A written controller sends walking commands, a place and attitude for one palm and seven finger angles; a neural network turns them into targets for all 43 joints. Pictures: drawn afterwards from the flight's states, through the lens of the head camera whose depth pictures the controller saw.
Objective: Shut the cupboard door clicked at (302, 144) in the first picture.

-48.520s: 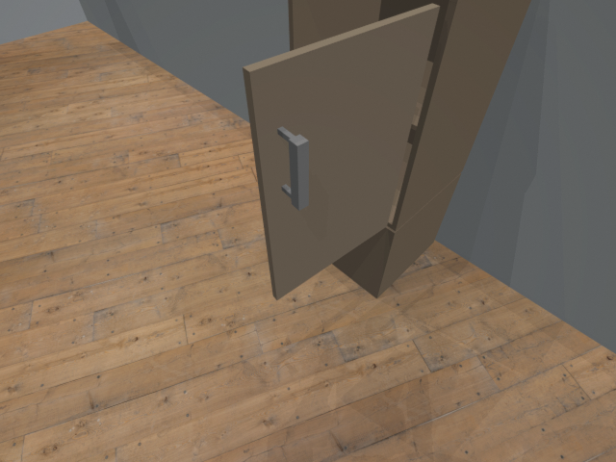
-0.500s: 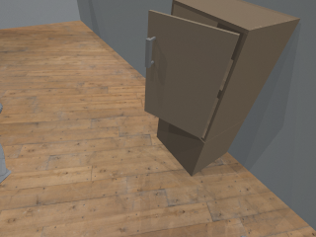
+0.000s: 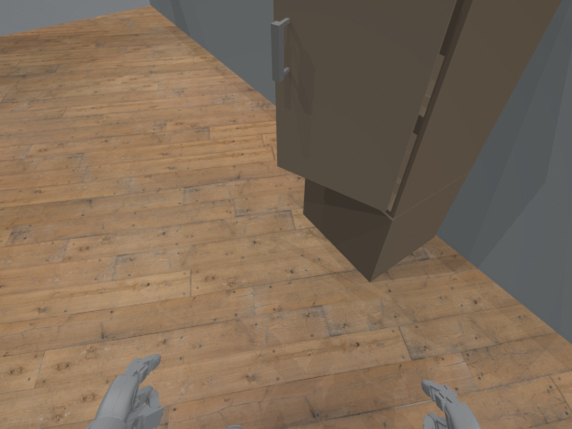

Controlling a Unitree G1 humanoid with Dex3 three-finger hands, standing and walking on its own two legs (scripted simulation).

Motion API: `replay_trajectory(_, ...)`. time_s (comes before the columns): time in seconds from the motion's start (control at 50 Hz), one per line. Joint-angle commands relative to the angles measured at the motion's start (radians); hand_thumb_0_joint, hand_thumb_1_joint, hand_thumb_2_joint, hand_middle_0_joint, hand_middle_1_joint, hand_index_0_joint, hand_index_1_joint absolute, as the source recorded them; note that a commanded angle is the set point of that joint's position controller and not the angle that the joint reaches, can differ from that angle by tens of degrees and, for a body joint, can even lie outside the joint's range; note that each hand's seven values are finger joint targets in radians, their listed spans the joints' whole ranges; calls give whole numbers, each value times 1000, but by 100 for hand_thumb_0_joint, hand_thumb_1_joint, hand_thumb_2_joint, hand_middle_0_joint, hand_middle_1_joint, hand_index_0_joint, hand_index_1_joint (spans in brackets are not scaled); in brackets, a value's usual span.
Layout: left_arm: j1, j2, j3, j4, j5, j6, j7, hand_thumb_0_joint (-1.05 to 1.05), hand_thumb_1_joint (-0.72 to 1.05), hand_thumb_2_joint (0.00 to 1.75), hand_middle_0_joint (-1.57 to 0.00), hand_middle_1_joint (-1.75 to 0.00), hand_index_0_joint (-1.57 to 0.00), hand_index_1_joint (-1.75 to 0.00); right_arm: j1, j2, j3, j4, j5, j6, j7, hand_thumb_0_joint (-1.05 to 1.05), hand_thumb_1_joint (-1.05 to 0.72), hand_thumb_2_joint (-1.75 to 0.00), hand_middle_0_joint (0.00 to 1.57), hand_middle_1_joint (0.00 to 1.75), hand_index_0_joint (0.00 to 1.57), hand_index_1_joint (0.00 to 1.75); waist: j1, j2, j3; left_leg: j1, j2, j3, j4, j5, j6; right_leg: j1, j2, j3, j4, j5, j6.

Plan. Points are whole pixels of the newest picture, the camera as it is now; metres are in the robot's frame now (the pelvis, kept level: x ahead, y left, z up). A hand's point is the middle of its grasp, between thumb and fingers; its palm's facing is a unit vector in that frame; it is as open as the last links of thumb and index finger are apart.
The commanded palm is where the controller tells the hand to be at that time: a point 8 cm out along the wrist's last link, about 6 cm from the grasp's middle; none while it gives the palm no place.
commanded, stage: let the arm hang, fingers relaxed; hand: left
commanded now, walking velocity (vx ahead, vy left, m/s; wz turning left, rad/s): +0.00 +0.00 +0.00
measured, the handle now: (282, 50) +0.94 +0.02 +0.09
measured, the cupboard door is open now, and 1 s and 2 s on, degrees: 22 22 22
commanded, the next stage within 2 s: look to check the result in 0.88 s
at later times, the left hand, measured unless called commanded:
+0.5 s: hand out of the picture -0.03 +0.17 -0.15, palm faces +0.05 -0.98 -0.20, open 7.3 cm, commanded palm none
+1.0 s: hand out of the picture -0.02 +0.15 -0.15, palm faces +0.05 -0.98 -0.17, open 7.3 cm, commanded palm none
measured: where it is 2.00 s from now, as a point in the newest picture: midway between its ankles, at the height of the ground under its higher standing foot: outside the picture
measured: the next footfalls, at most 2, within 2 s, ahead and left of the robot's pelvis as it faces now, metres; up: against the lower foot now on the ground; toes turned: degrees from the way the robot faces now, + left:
none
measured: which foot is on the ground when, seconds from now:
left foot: down 0.00-1.00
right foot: down 0.00-1.00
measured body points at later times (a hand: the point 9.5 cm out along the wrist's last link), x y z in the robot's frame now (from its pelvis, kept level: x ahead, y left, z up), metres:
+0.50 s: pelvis +0.01 +0.00 +0.02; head +0.01 -0.01 +0.47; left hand -0.03 +0.22 -0.14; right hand +0.01 -0.22 -0.14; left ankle +0.04 +0.10 -0.72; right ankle +0.00 -0.13 -0.72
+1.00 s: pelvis +0.01 -0.01 +0.02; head +0.01 -0.01 +0.47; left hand -0.02 +0.20 -0.14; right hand -0.03 -0.22 -0.14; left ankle +0.04 +0.10 -0.72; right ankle +0.00 -0.13 -0.72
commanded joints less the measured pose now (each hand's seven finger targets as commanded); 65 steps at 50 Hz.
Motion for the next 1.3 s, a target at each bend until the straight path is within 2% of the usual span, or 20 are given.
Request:
replay_trajectory(0.0,180,149,53,106,7,-50,11,0,90,90,-20,-30,-20,-30,-13,-105,-64,-27,20,24,-1,0,-90,-90,20,30,20,30,88,0,-114,-95,40,-137,-133,-378,-13,230,-77,123,-371,-44,-59)
replay_trajectory(0.02,143,184,55,134,9,-53,11,0,90,90,-20,-30,-20,-30,-8,-68,-58,-18,24,36,2,0,-90,-90,20,30,20,30,56,-59,-47,-34,-13,-90,1,-335,-43,37,-207,282,-536,-261,-126)
replay_trajectory(0.04,45,199,49,145,6,-54,14,0,90,90,-20,-30,-20,-30,23,-62,-61,10,18,49,1,0,-90,-90,20,30,20,30,21,-70,-20,91,-30,-51,154,-262,-60,-144,-283,348,-639,-369,-180)
replay_trajectory(0.06,-30,176,45,162,5,-57,22,0,90,90,-20,-30,-20,-30,37,-71,-70,38,17,61,-5,0,-90,-90,20,30,20,30,7,-134,7,151,-7,-72,239,-241,-56,-230,-262,329,-654,-338,-187)
replay_trajectory(0.08,-65,125,38,201,2,-61,23,0,90,90,-20,-30,-20,-30,66,-54,-72,83,16,59,-9,0,-90,-90,20,30,20,30,-10,-100,50,175,2,-84,239,-199,-46,-232,-218,269,-611,-204,-184)
replay_trajectory(0.1,-49,80,45,237,1,-67,24,0,90,90,-20,-30,-20,-30,116,-24,-69,116,12,51,-13,0,-90,-90,20,30,20,30,-20,-49,29,204,13,-84,149,-138,-38,-170,-180,192,-538,-55,-167)
replay_trajectory(0.12,-2,68,34,284,-3,-73,22,0,90,90,-20,-30,-20,-30,156,-4,-57,143,19,38,-11,0,-90,-90,20,30,20,30,-17,-2,-2,242,27,-95,-7,-53,-30,-99,-143,129,-448,76,-131)
replay_trajectory(0.16,106,25,20,368,-14,-79,26,0,90,90,-20,-30,-20,-30,160,-46,-56,188,26,11,-23,0,-90,-90,20,30,20,30,35,121,-72,275,118,-218,-138,162,1,41,-46,48,-337,254,-61)
replay_trajectory(0.18,143,14,16,404,-17,-78,30,0,90,90,-20,-30,-20,-30,155,-52,-52,203,25,6,-33,0,-90,-90,20,30,20,30,52,85,-72,225,144,-225,-168,165,21,127,-34,36,-364,269,-50)
replay_trajectory(0.2,171,2,10,438,-16,-82,30,0,90,90,-20,-30,-20,-30,149,-50,-48,217,26,3,-44,0,-90,-90,20,30,20,30,63,-6,-71,232,126,-200,-150,212,20,161,-38,49,-385,352,-53)
replay_trajectory(0.22,166,9,9,474,-15,-78,32,0,90,90,-20,-30,-20,-30,160,-44,-47,246,32,-2,-43,0,-90,-90,20,30,20,30,51,61,-105,260,111,-191,-163,226,14,181,-53,32,-372,369,-49)
replay_trajectory(0.26,166,18,10,506,-20,-76,33,0,90,90,-20,-30,-20,-30,177,-45,-45,275,36,-1,-45,0,-90,-90,20,30,20,30,53,84,-97,254,121,-194,-202,192,14,214,-42,26,-384,322,-44)
replay_trajectory(0.34,173,-4,2,571,-15,-71,32,0,90,90,-20,-30,-20,-30,187,-24,-42,320,33,12,-43,0,-90,-90,20,30,20,30,45,20,34,196,103,-187,-282,-113,1,162,-49,31,-451,201,-49)
replay_trajectory(0.38,175,-6,2,590,-13,-70,32,0,90,90,-20,-30,-20,-30,197,-15,-41,338,32,15,-42,0,-90,-90,20,30,20,30,44,-2,65,177,98,-188,-303,-161,-1,153,-51,32,-461,180,-50)
replay_trajectory(0.52,178,-27,3,616,-13,-79,36,0,90,90,-20,-30,-20,-30,213,12,-39,372,30,11,-40,0,-90,-90,20,30,20,30,43,-30,74,212,83,-146,-279,-86,-7,129,-64,44,-474,200,-49)
replay_trajectory(0.68,171,-34,7,620,-12,-79,39,0,90,90,-20,-30,-20,-30,224,31,-36,386,28,13,-41,0,-90,-90,20,30,20,30,44,9,124,192,78,-138,-283,-103,-12,107,-61,53,-484,178,-53)
replay_trajectory(0.86,174,-31,12,613,-15,-87,39,0,90,90,-20,-30,-20,-30,247,31,-38,386,31,9,-42,0,-90,-90,20,30,20,30,43,-11,58,225,80,-131,-246,-27,-11,142,-63,54,-485,214,-58)
replay_trajectory(1.02,183,-45,7,626,-15,-85,41,0,90,90,-20,-30,-20,-30,244,38,-38,394,30,14,-44,0,-90,-90,20,30,20,30,41,0,90,229,81,-130,-249,-49,-12,115,-62,58,-491,196,-58)
replay_trajectory(1.16,190,-38,8,626,-14,-87,42,0,90,90,-20,-30,-20,-30,241,26,-40,389,34,10,-45,0,-90,-90,20,30,20,30,41,4,68,247,91,-133,-247,-14,-10,132,-58,51,-484,230,-56)
replay_trajectory(1.28,180,-41,7,628,-13,-87,42,0,90,90,-20,-30,-20,-30,235,26,-40,388,32,9,-45,0,-90,-90,20,30,20,30,39,-3,85,240,91,-133,-256,-21,-10,130,-59,55,-485,234,-54)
